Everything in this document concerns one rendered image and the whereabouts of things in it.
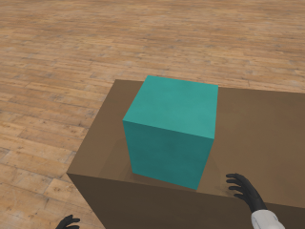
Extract right robot hand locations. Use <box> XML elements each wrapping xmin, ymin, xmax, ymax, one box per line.
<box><xmin>226</xmin><ymin>173</ymin><xmax>268</xmax><ymax>213</ymax></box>

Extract carton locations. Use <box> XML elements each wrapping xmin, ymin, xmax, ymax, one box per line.
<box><xmin>122</xmin><ymin>75</ymin><xmax>218</xmax><ymax>190</ymax></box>

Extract pedestal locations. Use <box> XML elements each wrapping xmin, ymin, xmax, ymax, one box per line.
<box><xmin>66</xmin><ymin>79</ymin><xmax>305</xmax><ymax>229</ymax></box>

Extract left robot hand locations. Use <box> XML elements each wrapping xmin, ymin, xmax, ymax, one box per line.
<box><xmin>55</xmin><ymin>214</ymin><xmax>80</xmax><ymax>229</ymax></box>

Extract right robot forearm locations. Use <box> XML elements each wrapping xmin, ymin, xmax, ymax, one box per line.
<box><xmin>251</xmin><ymin>209</ymin><xmax>285</xmax><ymax>229</ymax></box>

